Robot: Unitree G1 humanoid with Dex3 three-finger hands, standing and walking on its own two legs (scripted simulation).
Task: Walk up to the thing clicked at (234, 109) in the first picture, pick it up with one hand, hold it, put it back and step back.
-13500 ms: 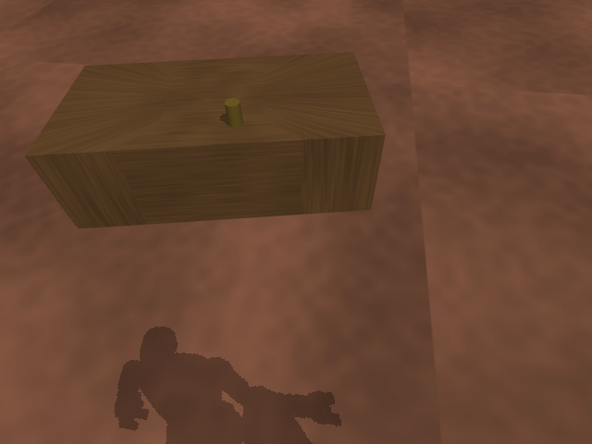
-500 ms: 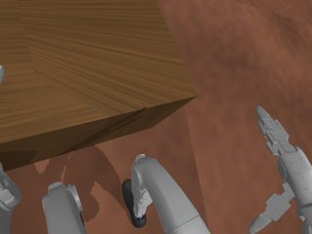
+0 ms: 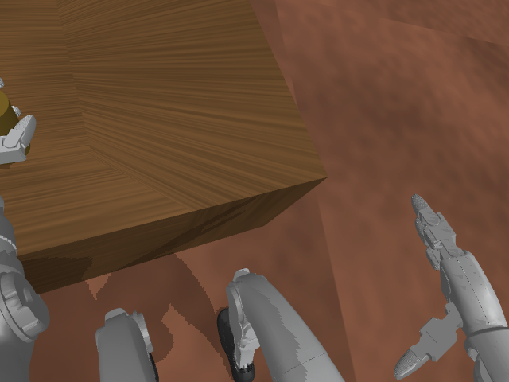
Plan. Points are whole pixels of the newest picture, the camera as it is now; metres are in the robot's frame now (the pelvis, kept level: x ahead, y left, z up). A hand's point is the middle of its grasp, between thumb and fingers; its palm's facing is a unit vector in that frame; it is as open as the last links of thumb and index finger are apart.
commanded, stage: settle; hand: left
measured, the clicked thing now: out of the picture +0.54 +0.23 -0.04
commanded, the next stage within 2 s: lift in 0.42 s
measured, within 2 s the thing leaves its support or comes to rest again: neither
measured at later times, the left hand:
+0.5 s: hand out of the picture +0.54 +0.21 +0.00, palm faces +0.22 -0.98 +0.01, open 8.3 cm
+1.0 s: hand out of the picture +0.50 +0.22 +0.05, palm faces +0.21 -0.98 +0.01, open 8.3 cm
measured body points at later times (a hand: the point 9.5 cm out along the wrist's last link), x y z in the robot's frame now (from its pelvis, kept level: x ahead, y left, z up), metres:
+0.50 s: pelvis +0.00 -0.01 +0.02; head +0.18 +0.08 +0.42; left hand +0.52 +0.27 +0.00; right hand +0.18 -0.26 +0.12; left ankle +0.05 +0.11 -0.54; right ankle +0.07 -0.14 -0.54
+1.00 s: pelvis +0.01 +0.00 +0.05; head +0.16 +0.07 +0.47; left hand +0.49 +0.27 +0.05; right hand +0.18 -0.26 +0.11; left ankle +0.05 +0.11 -0.54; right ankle +0.07 -0.14 -0.54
